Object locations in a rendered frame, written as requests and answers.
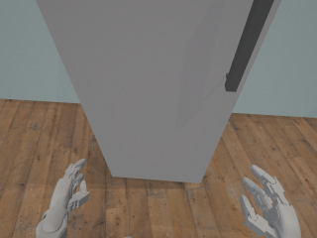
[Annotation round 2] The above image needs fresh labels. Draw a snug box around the left robot forearm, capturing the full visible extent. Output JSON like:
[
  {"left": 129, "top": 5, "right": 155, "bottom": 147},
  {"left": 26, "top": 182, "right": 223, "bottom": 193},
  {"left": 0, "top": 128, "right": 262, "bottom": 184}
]
[{"left": 36, "top": 207, "right": 69, "bottom": 238}]

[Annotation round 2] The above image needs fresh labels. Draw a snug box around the fridge door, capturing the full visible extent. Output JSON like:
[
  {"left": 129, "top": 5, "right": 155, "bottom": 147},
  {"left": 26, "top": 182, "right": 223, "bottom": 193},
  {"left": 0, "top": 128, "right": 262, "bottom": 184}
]
[{"left": 36, "top": 0, "right": 281, "bottom": 183}]

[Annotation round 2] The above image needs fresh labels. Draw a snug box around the robot left hand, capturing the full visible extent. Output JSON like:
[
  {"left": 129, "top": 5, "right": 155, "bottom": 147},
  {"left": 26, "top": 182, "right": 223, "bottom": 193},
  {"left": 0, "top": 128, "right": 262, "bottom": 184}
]
[{"left": 49, "top": 159, "right": 89, "bottom": 213}]

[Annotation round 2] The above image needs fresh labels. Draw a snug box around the handle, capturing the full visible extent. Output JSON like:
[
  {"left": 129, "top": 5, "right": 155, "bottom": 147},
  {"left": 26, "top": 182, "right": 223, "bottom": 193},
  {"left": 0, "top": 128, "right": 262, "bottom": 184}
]
[{"left": 225, "top": 0, "right": 274, "bottom": 92}]

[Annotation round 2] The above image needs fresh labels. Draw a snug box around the robot right hand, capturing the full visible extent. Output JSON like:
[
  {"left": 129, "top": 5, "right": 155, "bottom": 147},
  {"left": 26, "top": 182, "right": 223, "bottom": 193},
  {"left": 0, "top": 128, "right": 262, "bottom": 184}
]
[{"left": 240, "top": 165, "right": 302, "bottom": 238}]

